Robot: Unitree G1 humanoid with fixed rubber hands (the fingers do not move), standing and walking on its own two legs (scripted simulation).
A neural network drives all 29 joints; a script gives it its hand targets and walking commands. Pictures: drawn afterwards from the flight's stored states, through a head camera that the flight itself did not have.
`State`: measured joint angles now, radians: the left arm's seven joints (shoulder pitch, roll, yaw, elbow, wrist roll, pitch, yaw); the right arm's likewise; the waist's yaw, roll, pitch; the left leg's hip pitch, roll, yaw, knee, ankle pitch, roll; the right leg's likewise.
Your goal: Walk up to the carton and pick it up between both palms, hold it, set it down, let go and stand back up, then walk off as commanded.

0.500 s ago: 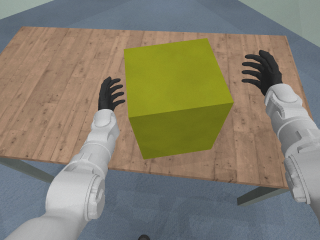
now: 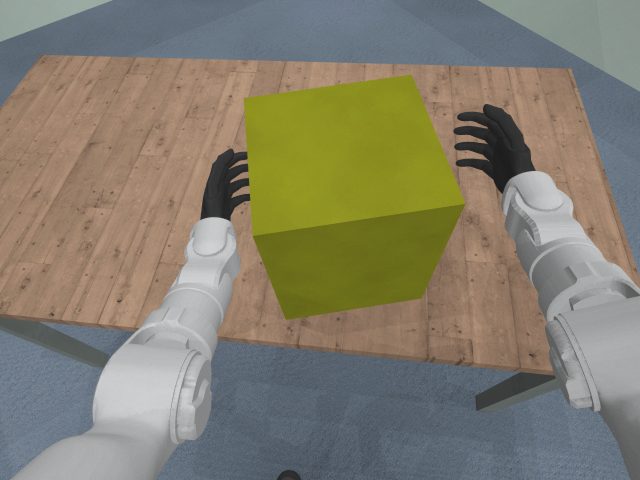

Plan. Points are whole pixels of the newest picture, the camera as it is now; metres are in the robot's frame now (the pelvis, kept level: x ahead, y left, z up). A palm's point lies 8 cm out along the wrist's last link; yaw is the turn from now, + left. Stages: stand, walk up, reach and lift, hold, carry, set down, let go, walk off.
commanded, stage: reach and lift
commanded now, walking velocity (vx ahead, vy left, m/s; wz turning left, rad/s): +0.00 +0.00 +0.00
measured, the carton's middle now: (342, 209) +0.47 +0.04 +0.01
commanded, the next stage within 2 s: none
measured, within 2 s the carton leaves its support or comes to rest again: leaves its support in 1.72 s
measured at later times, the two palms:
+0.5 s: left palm (225, 212) +0.43 +0.19 +0.04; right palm (475, 177) +0.49 -0.12 +0.07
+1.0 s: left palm (225, 222) +0.42 +0.19 +0.04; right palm (477, 188) +0.47 -0.12 +0.07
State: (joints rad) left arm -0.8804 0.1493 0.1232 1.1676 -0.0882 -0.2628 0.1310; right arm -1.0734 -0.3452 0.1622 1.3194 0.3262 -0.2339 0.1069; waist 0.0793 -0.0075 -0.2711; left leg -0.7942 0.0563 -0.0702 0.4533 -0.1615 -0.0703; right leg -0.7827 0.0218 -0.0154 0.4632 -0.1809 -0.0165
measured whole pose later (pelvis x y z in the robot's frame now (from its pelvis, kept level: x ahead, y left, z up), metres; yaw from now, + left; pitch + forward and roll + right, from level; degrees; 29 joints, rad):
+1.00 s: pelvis +0.00 +0.00 +0.00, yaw +0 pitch +24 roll -1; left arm -0.85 0.03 0.36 1.17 0.19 -0.28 0.18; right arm -1.01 -0.16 -0.32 1.34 -0.24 -0.31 0.05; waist 0.08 -0.01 -0.23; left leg -0.70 0.06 -0.07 0.45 -0.17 -0.07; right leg -0.68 0.02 -0.02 0.45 -0.19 -0.02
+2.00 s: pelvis -0.02 +0.00 +0.00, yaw +0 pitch +22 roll -1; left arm -0.83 0.02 0.37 1.17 0.13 -0.30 0.20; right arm -1.00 -0.14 -0.32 1.38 -0.25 -0.40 0.00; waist 0.08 -0.01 -0.23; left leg -0.69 0.06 -0.07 0.45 -0.14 -0.07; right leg -0.68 0.02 -0.02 0.45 -0.16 -0.02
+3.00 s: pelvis -0.04 +0.01 +0.01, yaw +0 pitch +3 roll -1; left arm -0.93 0.04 0.36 1.17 0.11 0.11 0.20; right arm -0.98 -0.12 -0.32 1.36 -0.15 -0.02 -0.04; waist 0.08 -0.05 -0.19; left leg -0.34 0.06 -0.07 0.45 -0.17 -0.06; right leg -0.31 0.02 -0.02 0.42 -0.17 -0.01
